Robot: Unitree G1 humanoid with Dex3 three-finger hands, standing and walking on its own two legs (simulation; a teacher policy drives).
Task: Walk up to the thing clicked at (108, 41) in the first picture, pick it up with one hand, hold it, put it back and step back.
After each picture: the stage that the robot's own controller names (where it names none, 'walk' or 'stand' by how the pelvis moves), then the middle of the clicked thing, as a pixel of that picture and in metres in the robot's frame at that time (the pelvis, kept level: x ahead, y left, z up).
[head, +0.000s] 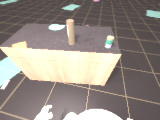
stand; (109, 42) +0.77 -0.16 +0.01
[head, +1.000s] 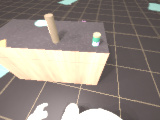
walk; (96, 39) +0.69 +0.00 +0.05
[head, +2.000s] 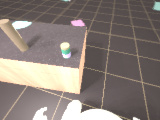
stand; (66, 50) +0.49 +0.25 +0.04
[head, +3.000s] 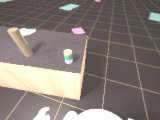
stand; (68, 56) +0.49 +0.21 +0.02
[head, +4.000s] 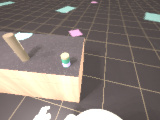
stand; (65, 60) +0.47 +0.22 +0.01
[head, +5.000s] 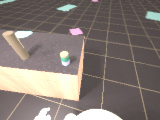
stand; (65, 58) +0.48 +0.23 +0.01
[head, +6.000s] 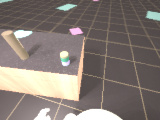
stand; (65, 58) +0.47 +0.23 +0.01
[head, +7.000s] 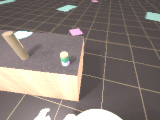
stand; (64, 59) +0.48 +0.23 +0.01
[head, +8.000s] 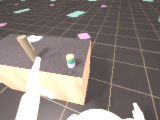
rise first; (70, 61) +0.47 +0.22 +0.01
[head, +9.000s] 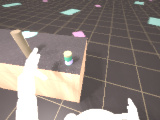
go down; (68, 58) +0.50 +0.21 +0.02
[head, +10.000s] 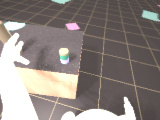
go down; (64, 56) +0.47 +0.20 +0.04
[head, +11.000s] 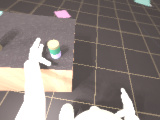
close in; (54, 49) +0.47 +0.22 +0.07
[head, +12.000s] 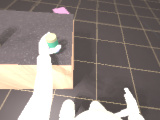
close; (53, 43) +0.50 +0.22 +0.09
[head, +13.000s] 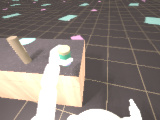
lift; (65, 56) +0.35 +0.17 +0.21
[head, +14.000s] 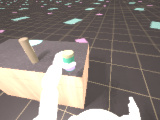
hold; (68, 60) +0.33 +0.16 +0.20
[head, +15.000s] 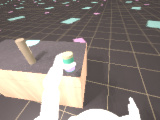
hold; (68, 62) +0.34 +0.16 +0.18
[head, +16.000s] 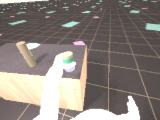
hold; (68, 62) +0.33 +0.15 +0.19
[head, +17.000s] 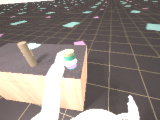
crouch; (70, 59) +0.34 +0.15 +0.21
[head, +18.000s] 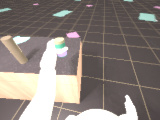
crouch; (60, 47) +0.44 +0.20 +0.19
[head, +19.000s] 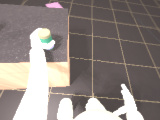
lower; (46, 40) +0.52 +0.23 +0.10
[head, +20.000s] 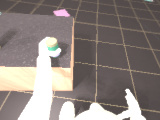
lower; (53, 48) +0.48 +0.22 +0.08
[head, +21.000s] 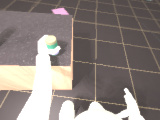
lower; (52, 46) +0.49 +0.22 +0.08
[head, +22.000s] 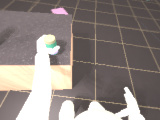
lower; (51, 45) +0.49 +0.23 +0.08
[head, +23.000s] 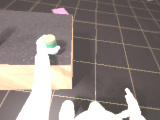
loosen; (51, 45) +0.49 +0.23 +0.09
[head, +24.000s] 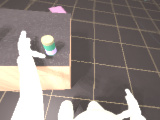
withdraw; (49, 46) +0.48 +0.23 +0.09
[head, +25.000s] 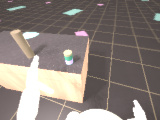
sink last; (68, 57) +0.48 +0.22 +0.05
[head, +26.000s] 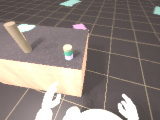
stand; (68, 52) +0.50 +0.21 +0.05
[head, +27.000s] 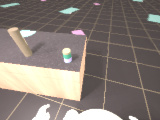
stand; (67, 55) +0.50 +0.22 +0.04
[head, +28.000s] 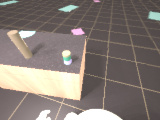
stand; (67, 57) +0.49 +0.22 +0.01
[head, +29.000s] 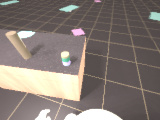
stand; (65, 59) +0.48 +0.23 +0.01
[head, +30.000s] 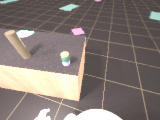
stand; (65, 59) +0.47 +0.23 +0.01
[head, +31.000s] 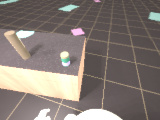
stand; (65, 59) +0.47 +0.23 +0.01
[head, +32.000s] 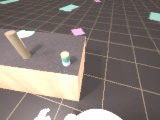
walk; (65, 59) +0.47 +0.23 +0.01
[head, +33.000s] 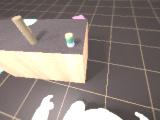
walk; (70, 40) +0.63 +0.23 +0.03
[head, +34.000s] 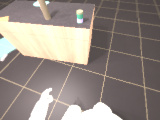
walk; (79, 16) +0.96 +0.16 +0.04
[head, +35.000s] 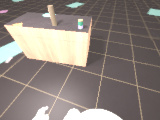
walk; (80, 24) +1.12 +0.21 +0.03
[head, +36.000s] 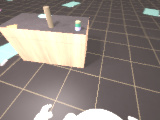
stand; (77, 25) +1.09 +0.21 +0.01
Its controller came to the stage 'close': yes
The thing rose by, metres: 0.22
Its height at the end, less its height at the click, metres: +0.00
